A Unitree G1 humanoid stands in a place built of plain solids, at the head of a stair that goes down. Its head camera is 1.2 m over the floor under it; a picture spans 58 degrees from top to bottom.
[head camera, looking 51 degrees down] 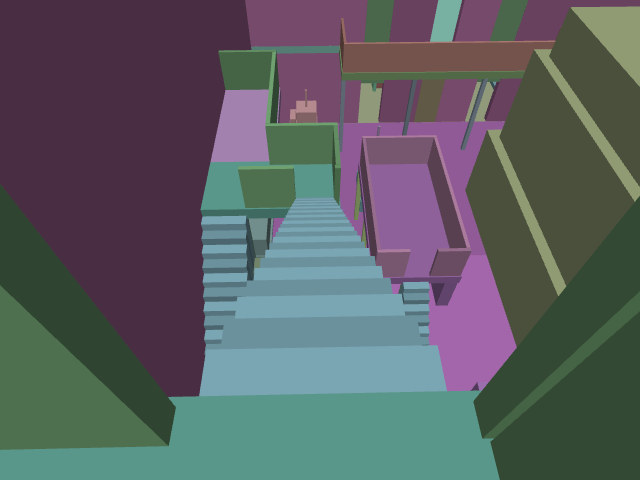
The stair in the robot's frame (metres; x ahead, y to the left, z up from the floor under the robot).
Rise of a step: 0.21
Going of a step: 0.23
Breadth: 0.81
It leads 1 degrees to the left of straight ahead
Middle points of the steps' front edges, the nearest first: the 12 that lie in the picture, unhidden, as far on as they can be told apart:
0.43 -0.01 0.00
0.66 -0.01 -0.21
0.89 0.00 -0.41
1.13 0.00 -0.62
1.36 0.01 -0.83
1.60 0.01 -1.04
1.83 0.02 -1.24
2.06 0.02 -1.45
2.30 0.03 -1.66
2.53 0.03 -1.87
2.76 0.04 -2.07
3.00 0.04 -2.28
